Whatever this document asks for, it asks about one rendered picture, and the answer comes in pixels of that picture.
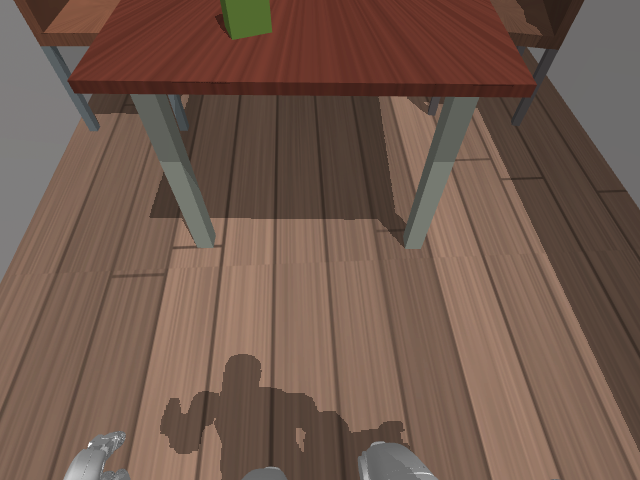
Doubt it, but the table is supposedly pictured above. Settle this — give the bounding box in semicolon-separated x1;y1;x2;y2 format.
67;0;537;249

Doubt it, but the chair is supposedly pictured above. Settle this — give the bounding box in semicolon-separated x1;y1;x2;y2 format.
14;0;189;131
428;0;584;126

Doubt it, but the carton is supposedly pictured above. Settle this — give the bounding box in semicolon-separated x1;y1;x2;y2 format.
220;0;272;40

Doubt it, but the left robot hand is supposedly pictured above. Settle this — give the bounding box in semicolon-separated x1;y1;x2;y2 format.
63;431;131;480

